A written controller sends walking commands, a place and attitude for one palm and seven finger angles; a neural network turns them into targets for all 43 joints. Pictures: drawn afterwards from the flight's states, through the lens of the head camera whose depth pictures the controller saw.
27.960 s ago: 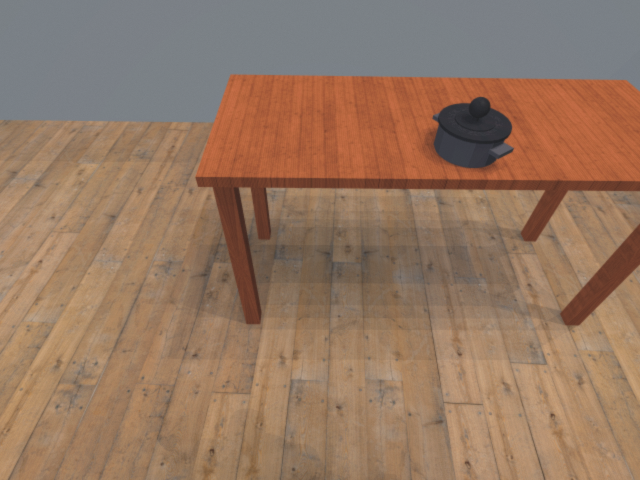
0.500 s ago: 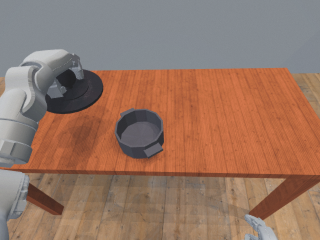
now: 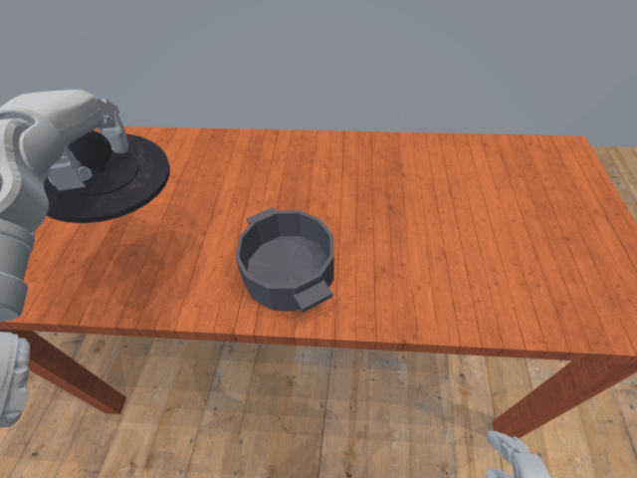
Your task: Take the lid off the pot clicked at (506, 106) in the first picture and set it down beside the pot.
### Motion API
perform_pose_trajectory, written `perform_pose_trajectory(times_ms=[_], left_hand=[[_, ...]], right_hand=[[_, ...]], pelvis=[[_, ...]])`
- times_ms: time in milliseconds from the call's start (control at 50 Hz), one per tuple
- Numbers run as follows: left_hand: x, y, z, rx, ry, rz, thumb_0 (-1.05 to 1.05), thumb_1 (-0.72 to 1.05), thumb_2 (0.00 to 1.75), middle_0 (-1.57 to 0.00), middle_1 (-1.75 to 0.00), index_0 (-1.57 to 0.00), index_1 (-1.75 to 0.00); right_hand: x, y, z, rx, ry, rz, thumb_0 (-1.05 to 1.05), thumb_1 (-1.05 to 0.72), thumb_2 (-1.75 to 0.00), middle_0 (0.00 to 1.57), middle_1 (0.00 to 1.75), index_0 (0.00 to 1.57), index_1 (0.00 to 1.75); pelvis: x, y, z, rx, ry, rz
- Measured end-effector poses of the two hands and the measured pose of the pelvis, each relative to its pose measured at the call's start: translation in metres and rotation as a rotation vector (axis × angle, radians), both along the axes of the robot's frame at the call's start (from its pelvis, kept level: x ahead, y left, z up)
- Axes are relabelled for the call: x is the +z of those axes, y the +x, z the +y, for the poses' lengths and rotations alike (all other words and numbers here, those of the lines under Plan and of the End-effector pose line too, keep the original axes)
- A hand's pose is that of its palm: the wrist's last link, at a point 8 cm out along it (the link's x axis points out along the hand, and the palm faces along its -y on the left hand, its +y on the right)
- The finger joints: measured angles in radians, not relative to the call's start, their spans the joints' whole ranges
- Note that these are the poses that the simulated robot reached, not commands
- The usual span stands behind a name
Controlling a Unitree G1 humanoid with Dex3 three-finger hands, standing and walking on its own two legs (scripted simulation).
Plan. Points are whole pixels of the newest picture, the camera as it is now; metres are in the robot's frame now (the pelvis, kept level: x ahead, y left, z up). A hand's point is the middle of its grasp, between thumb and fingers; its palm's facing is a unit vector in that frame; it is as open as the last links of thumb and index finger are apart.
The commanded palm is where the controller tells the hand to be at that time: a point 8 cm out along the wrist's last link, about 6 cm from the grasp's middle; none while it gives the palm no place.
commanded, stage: move the lid sideways beside the pot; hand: left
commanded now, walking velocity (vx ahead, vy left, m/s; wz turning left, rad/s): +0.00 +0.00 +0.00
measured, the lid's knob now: (90, 149) +0.45 +0.30 +0.18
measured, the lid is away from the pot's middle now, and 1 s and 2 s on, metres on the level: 0.23 0.23 0.23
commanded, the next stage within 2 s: lower the lid onto the table in 0.24 s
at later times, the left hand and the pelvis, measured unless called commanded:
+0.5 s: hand (83, 153) +0.44 +0.30 +0.18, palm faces -0.29 -0.01 -0.96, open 7.6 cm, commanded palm +0.42 +0.30 +0.25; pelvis +0.01 +0.01 +0.00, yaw -1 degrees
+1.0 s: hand (95, 185) +0.42 +0.30 +0.14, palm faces -0.34 -0.03 -0.94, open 7.6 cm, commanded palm +0.42 +0.30 +0.21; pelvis +0.01 +0.00 +0.00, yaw +0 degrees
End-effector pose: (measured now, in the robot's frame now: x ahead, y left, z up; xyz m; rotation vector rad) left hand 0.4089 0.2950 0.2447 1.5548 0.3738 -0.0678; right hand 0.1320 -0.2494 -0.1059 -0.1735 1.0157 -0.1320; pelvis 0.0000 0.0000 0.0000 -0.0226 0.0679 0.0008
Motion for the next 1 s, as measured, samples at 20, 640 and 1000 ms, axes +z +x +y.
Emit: perform_pose_trajectory(times_ms=[20, 640, 1000], left_hand=[[0.0, 0.001, 0.002, 0.003, 0.005, 0.002, 0.13, 0.35, 0.91, -1.21, -1.12, -0.56, -0.86], [-0.02, 0.019, 0.005, -0.051, -0.008, 0.043, 0.13, 0.36, 0.9, -1.21, -1.12, -0.55, -0.86], [-0.043, 0.014, 0.005, -0.079, -0.028, 0.062, 0.13, 0.36, 0.9, -1.21, -1.12, -0.55, -0.86]], right_hand=[[0.0, -0.002, -0.001, -0.003, -0.004, 0.006, 0.01, -0.91, -0.9, 0.2, 0.3, 0.2, 0.3], [-0.008, -0.005, 0.001, -0.033, 0.012, 0.07, 0.01, -0.91, -0.9, 0.2, 0.3, 0.2, 0.3], [-0.004, -0.002, -0.001, -0.026, -0.015, 0.06, 0.01, -0.91, -0.9, 0.2, 0.3, 0.2, 0.3]], pelvis=[[0.0, 0.0, 0.0, 0.0, 0.0, 0.002], [0.0, 0.015, 0.006, -0.004, -0.008, 0.028], [-0.001, 0.012, 0.004, -0.002, -0.01, 0.03]])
